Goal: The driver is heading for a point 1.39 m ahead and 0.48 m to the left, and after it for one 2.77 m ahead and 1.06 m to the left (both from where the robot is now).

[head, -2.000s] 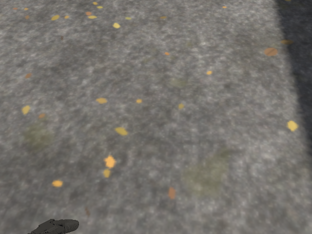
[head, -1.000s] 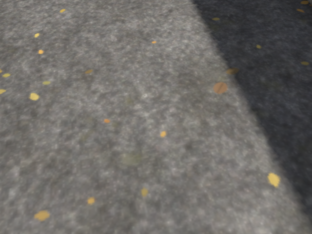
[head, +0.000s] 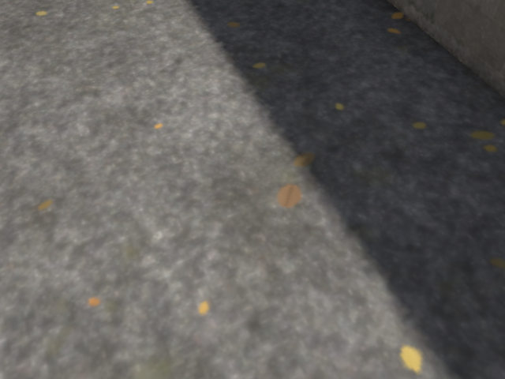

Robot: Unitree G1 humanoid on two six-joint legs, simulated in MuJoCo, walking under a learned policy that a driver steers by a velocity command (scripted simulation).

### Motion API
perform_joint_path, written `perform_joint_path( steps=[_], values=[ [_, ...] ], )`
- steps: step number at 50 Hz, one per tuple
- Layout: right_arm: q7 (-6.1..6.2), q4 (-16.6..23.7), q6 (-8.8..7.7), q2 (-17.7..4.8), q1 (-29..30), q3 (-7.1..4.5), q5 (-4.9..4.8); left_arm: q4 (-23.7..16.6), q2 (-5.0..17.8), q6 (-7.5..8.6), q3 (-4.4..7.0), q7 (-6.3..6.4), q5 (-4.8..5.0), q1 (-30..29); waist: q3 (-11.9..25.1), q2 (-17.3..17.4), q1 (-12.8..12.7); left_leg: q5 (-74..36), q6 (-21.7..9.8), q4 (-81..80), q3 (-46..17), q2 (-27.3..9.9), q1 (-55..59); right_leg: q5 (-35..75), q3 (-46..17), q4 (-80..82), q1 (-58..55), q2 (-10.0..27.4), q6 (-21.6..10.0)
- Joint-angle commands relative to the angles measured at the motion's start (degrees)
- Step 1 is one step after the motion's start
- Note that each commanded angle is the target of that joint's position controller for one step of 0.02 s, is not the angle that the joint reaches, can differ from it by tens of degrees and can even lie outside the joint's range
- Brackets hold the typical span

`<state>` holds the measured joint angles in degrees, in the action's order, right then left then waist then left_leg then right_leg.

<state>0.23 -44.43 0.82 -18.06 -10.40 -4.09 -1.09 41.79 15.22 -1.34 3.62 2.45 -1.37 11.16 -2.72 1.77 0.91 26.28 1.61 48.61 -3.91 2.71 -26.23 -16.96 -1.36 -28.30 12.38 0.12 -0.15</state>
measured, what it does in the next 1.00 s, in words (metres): steps on the spot, turning left: left foot, then right foot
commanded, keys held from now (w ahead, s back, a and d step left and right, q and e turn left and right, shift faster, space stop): q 0.64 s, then no key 0.12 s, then w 0.24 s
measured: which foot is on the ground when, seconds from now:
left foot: up 0.00-0.20, down 0.22-0.68, up 0.70-1.00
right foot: down 0.00-0.22, up 0.24-0.66, down 0.68-1.00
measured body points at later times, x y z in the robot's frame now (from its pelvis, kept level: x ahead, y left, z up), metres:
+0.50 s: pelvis +0.01 +0.04 +0.01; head +0.04 +0.08 +0.45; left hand +0.07 +0.36 -0.11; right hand +0.23 -0.19 -0.08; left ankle +0.00 +0.13 -0.74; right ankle +0.07 -0.11 -0.68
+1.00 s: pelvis +0.04 +0.04 +0.01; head +0.06 +0.04 +0.46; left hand -0.02 +0.32 -0.10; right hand +0.31 -0.13 -0.09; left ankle -0.03 +0.15 -0.71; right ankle +0.09 -0.09 -0.74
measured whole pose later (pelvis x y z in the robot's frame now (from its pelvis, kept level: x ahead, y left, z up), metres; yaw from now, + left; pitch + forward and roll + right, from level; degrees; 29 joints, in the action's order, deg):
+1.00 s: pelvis +0.04 +0.04 +0.01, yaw +28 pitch +1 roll +0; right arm -0.2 -39.9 0.0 -17.1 -11.7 -3.1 -1.0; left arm 43.7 15.5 1.1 2.7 0.9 1.0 16.3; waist 0.0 0.4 -2.5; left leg 21.7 1.6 36.9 -0.9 0.0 -17.6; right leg -13.8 -2.3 -22.3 9.9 1.0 -0.4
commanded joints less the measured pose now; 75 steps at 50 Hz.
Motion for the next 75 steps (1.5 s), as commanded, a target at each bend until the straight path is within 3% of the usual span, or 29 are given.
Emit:
perform_joint_path(
  steps=[1,6,10,11,12,13,14,15,17,24,30,33,34,35,36,38,40,42,47,51,53,54,55,56,59,65,71,73,75],
  values=[
    [0.37,3.91,0.52,-4.83,0.16,-1.88,-0.17,-4.08,8.51,1.87,2.18,0.61,1.15,-3.75,3.34,-8.99,-0.24,2.78,2.25,12.65,-0.40,-2.83,-9.92,35.07,-10.61,7.19,-8.57,17.21,-12.07],
    [-1.57,7.83,1.07,-2.96,4.72,-0.57,-0.62,-2.79,11.03,0.31,3.24,0.58,1.32,-2.12,5.50,-11.99,-3.17,-3.16,2.85,-2.51,5.96,-3.66,-1.17,35.34,-3.28,5.68,-9.30,15.47,-11.14],
    [-2.23,7.56,1.65,-5.16,-0.20,-1.77,-0.17,-2.02,12.06,0.67,3.50,0.03,3.15,-2.97,6.20,-10.74,-0.24,-14.08,-1.07,-19.39,9.52,-1.09,10.31,29.89,-0.47,-0.92,-5.75,15.63,-7.78],
    [-1.51,7.31,1.71,-7.08,-2.35,-2.61,0.14,-0.59,10.53,1.29,3.14,-0.42,2.92,0.23,7.24,-6.48,0.34,-23.03,-3.18,-24.91,6.25,-1.26,17.71,23.05,2.87,-7.32,-1.36,13.06,-4.09],
    [-0.36,8.31,1.70,-13.94,-4.60,-4.34,0.17,-1.61,7.61,1.76,2.27,-0.80,0.26,1.17,9.32,8.03,-0.30,-45.94,-8.40,-25.98,-11.59,-13.75,29.17,1.78,8.00,-23.25,12.50,7.46,1.96],
    [-0.91,9.07,0.71,-16.55,-6.06,-4.31,2.18,-5.00,5.83,1.98,1.46,-0.42,-0.48,-4.37,11.85,15.71,2.12,-55.57,-21.89,-27.29,-29.24,-25.97,28.50,-24.75,2.21,-35.01,23.31,-1.09,4.32],
    [-1.40,9.23,-0.46,-13.35,-5.70,-3.44,2.46,-4.66,8.99,1.68,2.35,-0.27,0.58,-6.08,12.25,6.85,3.65,-49.59,-23.27,-28.45,-25.76,-24.72,27.55,-23.76,-3.09,-42.05,24.35,0.86,4.21],
    [-1.21,9.16,-1.17,-11.79,-2.77,-2.92,1.99,-4.42,9.48,1.41,2.62,-0.20,1.55,-5.95,8.94,5.41,1.81,-43.83,-20.07,-28.57,-20.14,-21.18,24.23,-18.71,-3.49,-42.37,24.80,1.83,3.46],
    [-0.25,9.76,-0.97,-9.68,2.35,-2.36,0.31,-3.05,10.15,0.92,3.20,0.78,0.94,-4.79,5.81,3.05,-0.37,-34.52,-15.12,-29.22,-15.53,-16.07,20.03,-10.17,-3.93,-37.29,24.18,2.97,3.70],
    [1.51,10.70,0.29,-9.86,1.94,-2.40,0.44,-3.53,6.83,1.65,2.16,0.12,1.12,-4.72,7.20,5.66,-0.24,-26.16,-14.77,-29.28,-16.09,-12.23,17.45,-2.31,-3.81,-21.95,17.86,-0.30,5.91],
    [0.92,11.55,1.14,-10.53,2.76,-2.76,0.33,-4.24,8.03,3.02,2.39,-1.21,1.86,-4.72,6.51,7.69,0.39,-24.01,-14.44,-27.48,-23.69,-11.68,14.98,-3.78,-4.27,-10.04,10.55,-2.42,4.68],
    [1.13,12.17,1.71,-9.55,4.95,-2.39,-0.52,-3.15,7.99,3.93,2.70,-1.97,1.93,-0.34,7.67,7.38,-2.49,-26.72,-11.48,-23.30,-24.67,-9.38,15.06,5.10,-3.06,4.66,2.43,-2.20,2.77],
    [1.36,12.05,1.72,-7.81,3.37,-1.85,-0.42,-2.95,9.59,4.05,3.09,-1.91,1.33,0.69,8.61,5.11,-2.17,-21.34,-8.63,-20.19,-22.58,-7.07,12.14,11.36,-5.66,8.39,-3.19,2.15,1.12],
    [1.24,11.66,1.56,-4.31,-0.35,-0.82,0.75,-4.03,12.90,3.73,3.47,-1.60,0.31,-0.05,10.07,-6.98,0.54,-5.03,-5.01,-8.81,-14.45,-0.78,6.67,19.68,-17.01,10.66,-8.32,13.76,-3.34],
    [1.43,13.32,1.08,-6.81,1.13,-1.68,0.25,-3.57,14.62,3.47,3.62,-1.89,-1.53,-0.89,5.93,-18.59,1.00,11.21,-2.16,1.07,-6.24,5.56,-2.97,26.00,-28.72,11.70,-4.88,20.81,-13.35],
    [1.60,10.46,1.00,-11.53,-1.15,-3.50,0.57,-5.06,9.43,3.76,2.11,-1.83,-0.10,-4.27,5.02,-10.00,0.97,7.51,0.80,16.02,-7.60,2.23,-3.74,22.69,-22.50,10.63,-2.84,18.60,-14.46],
    [1.63,9.06,1.73,-7.82,-1.80,-2.52,0.85,-4.21,8.01,3.65,1.48,-1.51,1.62,-3.67,4.48,-8.66,0.14,-0.12,2.38,16.25,-6.45,0.84,-6.71,3.45,-17.92,12.48,-5.40,13.66,-11.17],
    [0.77,9.54,1.14,-4.87,0.25,-1.24,0.43,-2.74,8.28,3.30,1.28,-1.11,1.84,-0.35,2.99,-11.80,-1.88,-3.09,2.86,10.94,-2.34,0.13,-7.78,-8.47,-16.46,15.93,-6.72,11.27,-10.55],
    [-0.30,10.47,-1.70,-2.74,5.16,0.24,0.33,-1.86,11.69,3.25,2.10,-0.96,2.05,3.01,1.60,-12.31,-4.67,-1.49,0.91,-8.49,4.23,-2.25,1.68,-6.54,-14.00,17.29,-4.47,11.86,-11.02],
    [-0.75,6.79,-3.26,-3.66,-2.39,-0.26,-0.19,-1.25,11.57,3.07,1.78,-1.92,3.21,3.20,1.29,-9.84,-0.43,-13.44,-2.90,-26.11,7.14,-0.43,18.87,-6.53,-12.12,14.05,4.44,11.23,-10.60],
    [0.10,4.42,-3.42,-5.90,-12.64,-0.96,-0.34,-2.05,4.83,4.07,-0.49,-2.65,1.89,1.02,5.86,-3.38,4.37,-9.93,-5.57,-29.01,-4.27,-8.83,35.66,-6.90,-6.04,-0.55,15.89,6.06,-4.98],
    [0.28,4.44,-3.23,-12.98,-15.83,-2.46,0.29,-5.12,1.70,5.37,-1.38,-2.85,1.27,-0.17,6.84,11.14,4.34,-0.84,-12.10,-33.58,-24.04,-21.15,40.22,-11.96,2.31,-16.78,28.59,-0.35,-0.85],
    [-0.30,3.84,-4.00,-12.85,-16.81,-2.73,1.03,-6.57,7.25,6.25,0.15,-2.46,2.93,-3.62,2.43,9.45,6.07,8.30,-18.70,-38.05,-33.95,-25.92,34.18,-16.81,-0.66,-27.65,34.95,1.06,-0.49],
    [-0.53,4.17,-4.82,-9.02,-13.95,-1.45,0.94,-6.07,9.71,6.55,1.05,-2.67,3.82,-2.70,-2.00,7.10,4.16,12.14,-18.12,-38.93,-30.69,-23.81,32.44,-11.85,-2.59,-32.05,38.20,3.95,-1.34],
    [-0.73,4.74,-5.43,-5.50,-10.06,-0.12,1.00,-4.54,8.65,7.06,1.15,-3.55,2.32,-2.18,-3.65,5.53,2.07,-4.40,-14.07,-40.47,-18.16,-17.46,30.56,0.92,-2.02,-30.66,38.29,6.50,-1.70],
    [0.06,3.16,-4.93,-6.34,-12.52,-0.18,0.77,-6.67,3.44,7.12,-0.90,-4.78,2.09,-9.42,-2.74,3.80,3.49,-26.34,-12.62,-41.64,-3.86,-12.25,23.55,17.13,2.34,-13.09,28.20,4.08,1.83],
    [0.33,0.00,-4.66,-8.26,-16.15,-0.78,-0.23,-9.22,5.03,7.51,-0.91,-6.33,2.72,-15.71,-4.58,3.59,3.21,-30.86,-11.42,-39.93,-3.38,-16.50,27.55,19.29,1.80,-1.76,22.97,1.88,-1.43],
    [0.52,-0.39,-4.18,-9.33,-15.79,-1.14,-0.09,-8.83,6.82,7.46,-0.18,-6.19,2.43,-13.07,-1.32,4.55,0.87,-46.32,-10.13,-34.37,-2.53,-16.84,31.10,15.25,3.05,-1.18,17.70,-0.08,-3.40],
    [0.85,-0.29,-3.32,-9.41,-15.07,-0.95,0.37,-5.47,10.54,6.92,1.86,-5.01,2.31,0.38,8.75,5.01,-6.60,-63.13,-7.78,-16.96,0.61,-13.64,28.29,14.77,5.52,-0.70,-2.03,-2.53,-6.74]
  ],
)
Velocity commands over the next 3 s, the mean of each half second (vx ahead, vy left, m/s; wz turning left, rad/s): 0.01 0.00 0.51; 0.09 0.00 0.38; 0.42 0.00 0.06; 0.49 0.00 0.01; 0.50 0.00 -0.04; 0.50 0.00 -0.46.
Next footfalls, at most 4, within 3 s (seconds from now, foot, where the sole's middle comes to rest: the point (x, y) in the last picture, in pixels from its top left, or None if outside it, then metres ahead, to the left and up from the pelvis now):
0.22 left None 0.04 0.14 -0.77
0.68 right None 0.12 -0.07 -0.77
1.06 left None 0.02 0.16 -0.77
1.52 right None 0.44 0.13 -0.77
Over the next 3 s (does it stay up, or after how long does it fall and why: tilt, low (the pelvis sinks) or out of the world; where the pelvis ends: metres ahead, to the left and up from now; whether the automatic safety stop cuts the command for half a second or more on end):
stays up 0.97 0.51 0.00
